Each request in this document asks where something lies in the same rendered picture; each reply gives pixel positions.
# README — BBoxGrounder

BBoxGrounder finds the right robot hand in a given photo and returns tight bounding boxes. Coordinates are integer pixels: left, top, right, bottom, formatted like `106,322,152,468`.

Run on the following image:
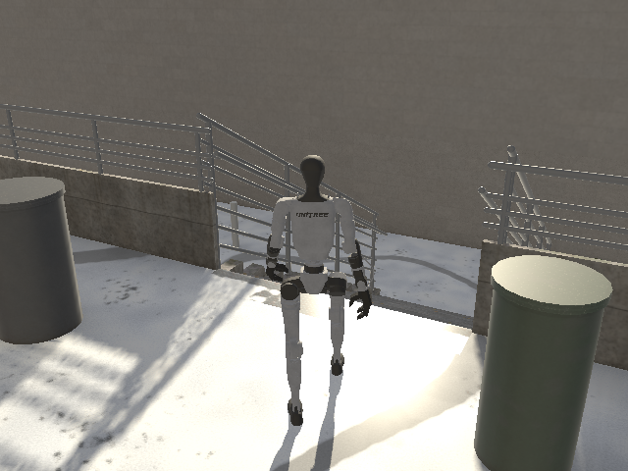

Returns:
349,289,372,320

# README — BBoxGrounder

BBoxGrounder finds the left robot hand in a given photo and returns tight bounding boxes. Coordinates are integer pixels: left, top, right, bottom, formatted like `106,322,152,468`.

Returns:
266,263,288,282

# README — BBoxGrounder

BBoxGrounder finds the robot right upper arm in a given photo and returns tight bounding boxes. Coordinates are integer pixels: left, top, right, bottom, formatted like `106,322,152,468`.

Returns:
334,197,357,254

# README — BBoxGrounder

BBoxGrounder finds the robot right forearm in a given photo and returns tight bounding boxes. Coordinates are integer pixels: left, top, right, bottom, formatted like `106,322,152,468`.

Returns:
347,238,369,291

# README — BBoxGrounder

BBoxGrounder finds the robot right thigh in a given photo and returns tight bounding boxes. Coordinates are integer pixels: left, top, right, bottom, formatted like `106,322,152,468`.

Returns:
327,272,347,323

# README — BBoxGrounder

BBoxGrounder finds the robot left forearm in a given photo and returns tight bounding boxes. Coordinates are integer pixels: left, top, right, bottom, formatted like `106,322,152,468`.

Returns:
266,234,281,268

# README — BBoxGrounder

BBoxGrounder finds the robot left upper arm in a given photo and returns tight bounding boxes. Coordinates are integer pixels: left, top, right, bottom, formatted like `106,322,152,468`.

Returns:
270,197,293,249

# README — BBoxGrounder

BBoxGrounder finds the left robot foot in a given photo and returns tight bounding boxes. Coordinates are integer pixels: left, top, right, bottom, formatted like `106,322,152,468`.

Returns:
288,399,303,426

